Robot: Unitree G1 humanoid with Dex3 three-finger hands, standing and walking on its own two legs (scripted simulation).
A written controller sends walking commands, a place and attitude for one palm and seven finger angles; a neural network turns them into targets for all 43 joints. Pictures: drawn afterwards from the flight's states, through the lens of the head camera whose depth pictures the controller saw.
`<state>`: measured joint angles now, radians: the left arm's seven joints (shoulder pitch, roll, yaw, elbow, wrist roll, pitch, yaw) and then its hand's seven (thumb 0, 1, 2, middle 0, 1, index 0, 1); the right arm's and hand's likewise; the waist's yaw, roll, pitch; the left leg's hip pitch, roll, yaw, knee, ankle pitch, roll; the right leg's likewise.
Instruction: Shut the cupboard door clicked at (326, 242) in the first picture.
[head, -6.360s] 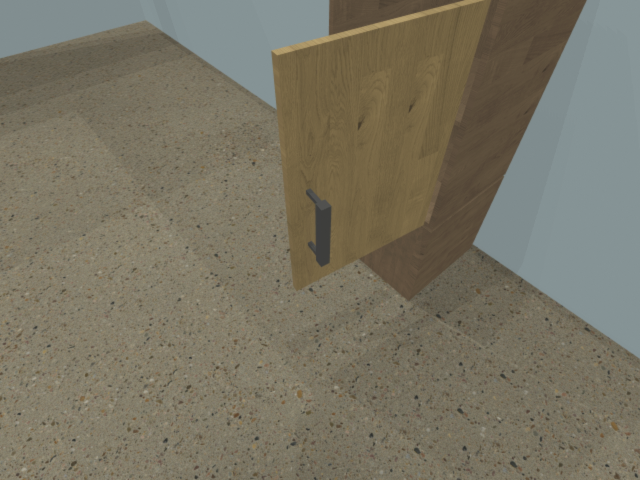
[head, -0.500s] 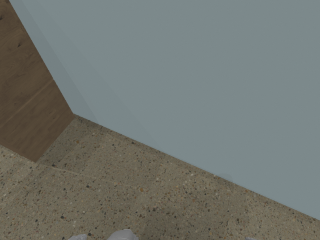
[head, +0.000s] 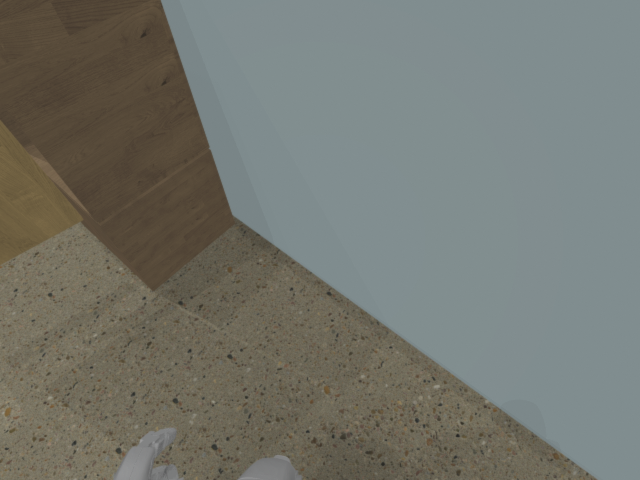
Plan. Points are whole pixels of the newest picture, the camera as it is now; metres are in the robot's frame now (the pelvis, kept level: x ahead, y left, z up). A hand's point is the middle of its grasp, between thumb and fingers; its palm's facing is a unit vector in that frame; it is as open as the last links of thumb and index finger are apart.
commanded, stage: turn to face it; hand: left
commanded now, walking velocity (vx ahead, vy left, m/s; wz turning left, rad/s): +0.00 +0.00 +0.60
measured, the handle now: out of the picture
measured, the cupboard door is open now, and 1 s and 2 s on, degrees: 81 81 81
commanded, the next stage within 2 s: take the last steps up to it in 1.02 s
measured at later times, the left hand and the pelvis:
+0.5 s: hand out of the picture +0.03 +0.26 -0.16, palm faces +0.32 -0.91 -0.25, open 7.4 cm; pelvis +0.02 +0.03 +0.01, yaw +17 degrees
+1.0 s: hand out of the picture -0.01 +0.18 -0.15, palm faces +0.55 -0.81 -0.23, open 7.3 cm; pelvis +0.05 +0.00 +0.01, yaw +34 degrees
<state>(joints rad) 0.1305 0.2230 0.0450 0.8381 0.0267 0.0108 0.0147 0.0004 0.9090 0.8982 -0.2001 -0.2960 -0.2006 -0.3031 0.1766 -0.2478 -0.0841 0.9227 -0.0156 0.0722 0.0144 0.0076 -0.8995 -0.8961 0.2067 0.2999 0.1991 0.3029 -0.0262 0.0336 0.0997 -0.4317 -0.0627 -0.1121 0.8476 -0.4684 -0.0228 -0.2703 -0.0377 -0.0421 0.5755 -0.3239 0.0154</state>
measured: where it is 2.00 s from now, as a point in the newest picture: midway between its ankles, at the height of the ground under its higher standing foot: outside the picture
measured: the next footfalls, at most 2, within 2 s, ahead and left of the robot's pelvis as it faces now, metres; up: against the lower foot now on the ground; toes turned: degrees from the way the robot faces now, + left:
left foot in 0.30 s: +0.05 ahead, +0.13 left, +0.00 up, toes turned +15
right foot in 0.72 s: +0.11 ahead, -0.11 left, +0.00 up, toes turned +25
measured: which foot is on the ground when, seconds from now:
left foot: up 0.00-0.28, down 0.30-0.72, up 0.74-1.00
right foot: down 0.00-0.30, up 0.32-0.70, down 0.72-1.00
